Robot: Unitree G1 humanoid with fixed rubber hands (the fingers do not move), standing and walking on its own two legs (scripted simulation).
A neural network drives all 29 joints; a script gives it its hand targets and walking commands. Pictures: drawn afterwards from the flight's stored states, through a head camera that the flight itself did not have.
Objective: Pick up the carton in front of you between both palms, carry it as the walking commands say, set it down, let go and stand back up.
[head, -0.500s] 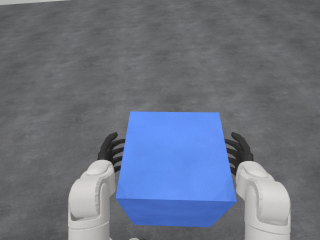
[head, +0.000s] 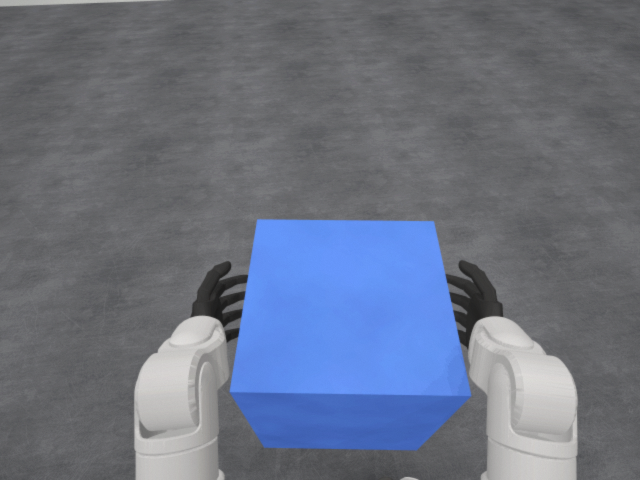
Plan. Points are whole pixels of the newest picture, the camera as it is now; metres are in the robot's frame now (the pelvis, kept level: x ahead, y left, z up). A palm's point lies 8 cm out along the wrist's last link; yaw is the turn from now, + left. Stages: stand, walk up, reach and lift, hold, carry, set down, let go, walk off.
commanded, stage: carry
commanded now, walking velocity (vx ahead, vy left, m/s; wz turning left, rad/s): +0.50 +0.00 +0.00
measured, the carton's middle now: (342, 343) +0.29 +0.00 +0.02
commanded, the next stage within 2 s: none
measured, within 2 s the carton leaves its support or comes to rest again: neither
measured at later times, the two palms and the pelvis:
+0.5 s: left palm (257, 156) +0.59 +0.14 +0.09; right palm (436, 157) +0.60 -0.16 +0.09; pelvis +0.33 -0.01 +0.00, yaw +1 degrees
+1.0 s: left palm (270, 68) +0.92 +0.16 +0.09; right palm (403, 67) +0.93 -0.14 +0.09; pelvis +0.66 +0.01 +0.00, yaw +0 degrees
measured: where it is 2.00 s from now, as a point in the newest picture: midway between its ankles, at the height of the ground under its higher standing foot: (333, 264)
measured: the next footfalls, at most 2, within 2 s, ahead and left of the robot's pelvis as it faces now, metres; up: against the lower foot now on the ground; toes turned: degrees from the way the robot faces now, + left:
right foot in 0.06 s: +0.23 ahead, -0.11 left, +0.00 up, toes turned -10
left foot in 0.56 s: +0.54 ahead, +0.11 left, +0.00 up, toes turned +11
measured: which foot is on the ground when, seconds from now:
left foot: down 0.00-0.06, up 0.08-0.54, down 0.56-1.00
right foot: up 0.00-0.04, down 0.06-0.58, up 0.60-1.00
